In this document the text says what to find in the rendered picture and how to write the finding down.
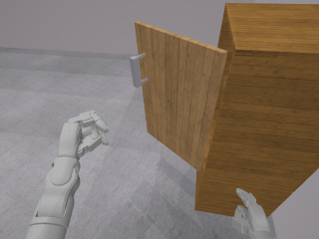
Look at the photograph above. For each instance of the cupboard door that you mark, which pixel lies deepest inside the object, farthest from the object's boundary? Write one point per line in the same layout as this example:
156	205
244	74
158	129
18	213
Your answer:
180	95

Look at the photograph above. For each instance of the robot left hand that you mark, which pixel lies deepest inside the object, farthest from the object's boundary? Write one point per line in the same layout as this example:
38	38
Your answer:
75	141

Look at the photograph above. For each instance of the left robot forearm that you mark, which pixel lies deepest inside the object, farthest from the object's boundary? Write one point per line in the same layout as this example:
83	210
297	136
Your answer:
53	212

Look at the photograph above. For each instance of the handle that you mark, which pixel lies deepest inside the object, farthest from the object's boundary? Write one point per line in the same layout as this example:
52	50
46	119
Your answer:
135	69

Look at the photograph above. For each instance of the robot right hand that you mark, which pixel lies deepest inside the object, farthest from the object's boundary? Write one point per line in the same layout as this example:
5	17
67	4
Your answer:
253	218

